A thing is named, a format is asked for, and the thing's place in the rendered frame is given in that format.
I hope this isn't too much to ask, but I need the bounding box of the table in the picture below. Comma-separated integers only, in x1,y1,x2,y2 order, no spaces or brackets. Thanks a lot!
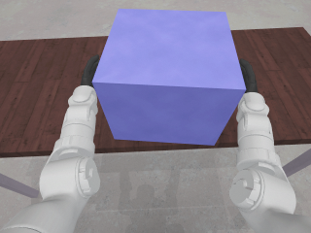
0,27,311,198

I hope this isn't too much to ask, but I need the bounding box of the robot right hand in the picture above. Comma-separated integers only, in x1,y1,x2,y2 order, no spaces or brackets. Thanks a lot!
239,58,259,93

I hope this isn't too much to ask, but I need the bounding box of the carton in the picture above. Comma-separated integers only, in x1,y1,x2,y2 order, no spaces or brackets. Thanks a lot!
92,9,247,146

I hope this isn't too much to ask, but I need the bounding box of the robot right upper arm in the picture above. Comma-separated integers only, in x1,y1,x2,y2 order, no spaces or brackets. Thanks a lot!
229,168,311,233

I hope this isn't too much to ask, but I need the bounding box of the robot left upper arm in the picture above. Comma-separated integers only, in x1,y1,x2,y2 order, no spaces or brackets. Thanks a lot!
0,155,101,233

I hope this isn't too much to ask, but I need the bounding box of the robot left hand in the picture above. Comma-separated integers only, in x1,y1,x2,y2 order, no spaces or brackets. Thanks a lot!
80,54,100,88

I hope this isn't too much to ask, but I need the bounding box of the robot left forearm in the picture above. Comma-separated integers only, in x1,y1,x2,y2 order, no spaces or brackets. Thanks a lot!
39,85,98,197

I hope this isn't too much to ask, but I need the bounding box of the robot right forearm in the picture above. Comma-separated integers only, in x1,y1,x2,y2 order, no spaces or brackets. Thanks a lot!
236,92,290,183

